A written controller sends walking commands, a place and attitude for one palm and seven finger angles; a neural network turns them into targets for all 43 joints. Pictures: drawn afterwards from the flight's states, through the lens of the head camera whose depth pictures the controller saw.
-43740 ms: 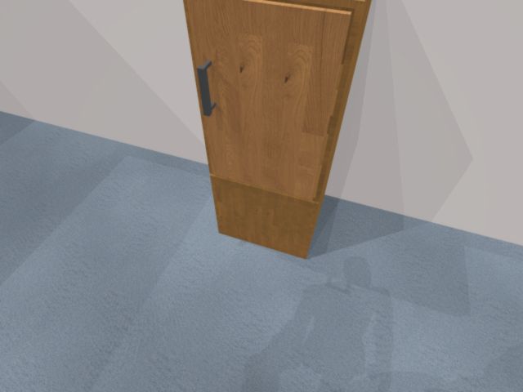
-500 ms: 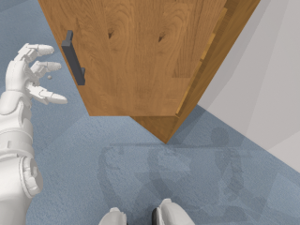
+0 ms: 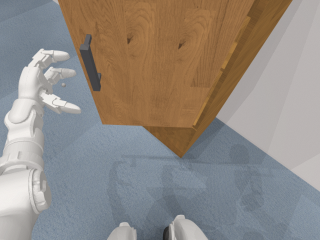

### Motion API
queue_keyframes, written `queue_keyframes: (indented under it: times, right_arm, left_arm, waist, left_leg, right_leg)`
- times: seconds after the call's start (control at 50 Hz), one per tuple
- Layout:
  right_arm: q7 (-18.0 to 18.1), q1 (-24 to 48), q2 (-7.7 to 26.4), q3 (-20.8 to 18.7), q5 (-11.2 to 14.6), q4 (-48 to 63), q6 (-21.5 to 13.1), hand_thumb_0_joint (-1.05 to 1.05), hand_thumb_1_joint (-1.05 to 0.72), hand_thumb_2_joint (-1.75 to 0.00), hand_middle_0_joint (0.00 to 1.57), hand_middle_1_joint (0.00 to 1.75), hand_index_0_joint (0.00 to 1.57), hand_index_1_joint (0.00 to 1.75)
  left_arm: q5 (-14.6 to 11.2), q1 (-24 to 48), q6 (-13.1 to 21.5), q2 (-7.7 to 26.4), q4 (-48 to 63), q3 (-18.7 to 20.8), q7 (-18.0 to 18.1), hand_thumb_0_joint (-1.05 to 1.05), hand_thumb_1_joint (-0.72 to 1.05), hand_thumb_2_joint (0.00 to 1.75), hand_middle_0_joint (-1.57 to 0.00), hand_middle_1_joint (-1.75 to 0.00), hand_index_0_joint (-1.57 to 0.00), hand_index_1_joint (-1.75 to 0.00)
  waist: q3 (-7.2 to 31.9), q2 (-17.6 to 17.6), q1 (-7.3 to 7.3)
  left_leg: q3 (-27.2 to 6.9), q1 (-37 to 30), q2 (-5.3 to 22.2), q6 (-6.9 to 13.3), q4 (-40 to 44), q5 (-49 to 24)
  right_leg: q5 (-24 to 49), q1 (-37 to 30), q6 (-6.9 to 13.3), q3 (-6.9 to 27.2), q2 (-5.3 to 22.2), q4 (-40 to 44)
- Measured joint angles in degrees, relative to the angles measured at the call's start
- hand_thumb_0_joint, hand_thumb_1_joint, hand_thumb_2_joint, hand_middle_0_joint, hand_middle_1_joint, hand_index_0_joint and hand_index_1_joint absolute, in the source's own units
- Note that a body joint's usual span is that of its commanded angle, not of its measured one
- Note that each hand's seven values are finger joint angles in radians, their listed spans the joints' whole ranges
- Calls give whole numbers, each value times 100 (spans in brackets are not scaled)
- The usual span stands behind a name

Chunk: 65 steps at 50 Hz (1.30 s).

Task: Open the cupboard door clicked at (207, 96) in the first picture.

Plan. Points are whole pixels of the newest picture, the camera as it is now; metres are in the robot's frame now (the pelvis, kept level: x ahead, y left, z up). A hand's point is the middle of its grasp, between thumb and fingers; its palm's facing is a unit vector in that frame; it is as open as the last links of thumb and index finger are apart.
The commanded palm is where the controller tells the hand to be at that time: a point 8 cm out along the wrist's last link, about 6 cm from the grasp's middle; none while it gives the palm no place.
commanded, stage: slide the fingers in behind the handle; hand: left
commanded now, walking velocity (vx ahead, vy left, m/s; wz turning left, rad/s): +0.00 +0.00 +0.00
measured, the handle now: (92, 65) +0.53 +0.16 +0.08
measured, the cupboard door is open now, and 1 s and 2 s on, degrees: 41 41 41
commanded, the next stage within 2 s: close the thumb around the handle in 1.70 s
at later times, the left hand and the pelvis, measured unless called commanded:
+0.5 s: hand (74, 86) +0.47 +0.19 +0.07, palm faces -0.04 -1.00 +0.01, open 14.0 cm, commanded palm +0.45 +0.24 +0.08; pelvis -0.01 +0.00 +0.00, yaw +0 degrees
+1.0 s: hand (91, 85) +0.47 +0.16 +0.08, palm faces -0.04 -1.00 -0.01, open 14.0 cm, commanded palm +0.45 +0.20 +0.08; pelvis +0.00 -0.01 +0.00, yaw +0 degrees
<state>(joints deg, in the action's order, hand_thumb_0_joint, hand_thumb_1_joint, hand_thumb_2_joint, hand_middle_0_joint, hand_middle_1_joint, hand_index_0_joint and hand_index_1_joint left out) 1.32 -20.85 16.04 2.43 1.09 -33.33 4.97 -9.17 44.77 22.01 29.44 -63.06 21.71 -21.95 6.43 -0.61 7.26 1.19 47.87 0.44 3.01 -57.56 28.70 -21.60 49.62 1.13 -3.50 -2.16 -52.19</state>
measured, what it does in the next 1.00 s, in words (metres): stands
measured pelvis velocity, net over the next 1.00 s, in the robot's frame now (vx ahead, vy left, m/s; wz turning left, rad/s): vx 0.00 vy -0.01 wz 0.00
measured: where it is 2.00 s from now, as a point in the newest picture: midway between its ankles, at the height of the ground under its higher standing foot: outside the picture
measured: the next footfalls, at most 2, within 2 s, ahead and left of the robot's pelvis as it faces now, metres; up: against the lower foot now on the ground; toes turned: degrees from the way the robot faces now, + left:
none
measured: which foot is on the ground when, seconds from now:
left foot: down 0.00-1.00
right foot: down 0.00-1.00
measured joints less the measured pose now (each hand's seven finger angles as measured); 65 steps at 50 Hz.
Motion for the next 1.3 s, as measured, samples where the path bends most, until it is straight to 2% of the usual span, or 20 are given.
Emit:
queue_keyframes:
  times: [0.16,0.3,0.58,1.02,1.3]
  right_arm:
    - [16,-100,-17,23,11,-21,-3,0,-91,-89,20,30,20,30]
    - [7,-186,-3,8,6,-101,-23,0,-91,-89,20,30,20,30]
    - [-35,-131,-24,-6,-34,-70,-108,0,-91,-89,20,30,20,30]
    - [-149,-156,-96,-88,-38,-84,-67,1,-91,-89,20,30,20,30]
    - [-164,-37,-76,-127,-43,-169,-191,0,-91,-89,20,30,20,30]
  left_arm:
    - [-15,-55,0,98,-2,62,-19,-2,-50,30,-30,-120,-30,-120]
    - [-71,-20,-1,-15,-2,-60,2,-2,-50,30,-30,-120,-30,-120]
    - [136,155,71,-255,-90,-166,441,-2,-50,30,-30,-120,-30,-120]
    - [152,-149,142,-825,251,-469,894,-2,-50,30,-30,-120,-30,-120]
    - [110,-9,237,-923,119,-675,1173,-2,-50,30,-26,-119,-27,-119]
  waist:
    - [-9,-1,35]
    - [-5,-14,25]
    - [-21,-22,114]
    - [56,-80,-18]
    - [17,-53,-53]
  left_leg:
    - [15,-18,15,-5,18,-26]
    - [0,-4,-3,0,18,-51]
    - [35,84,-14,4,-51,-39]
    - [64,-149,-12,-46,104,-37]
    - [-1,-112,-34,-94,62,-65]
  right_leg:
    - [35,-10,9,15,-15,18]
    - [50,-6,8,1,3,20]
    - [32,107,2,34,15,-83]
    - [-20,-62,47,72,3,-41]
    - [-39,-31,98,7,30,-120]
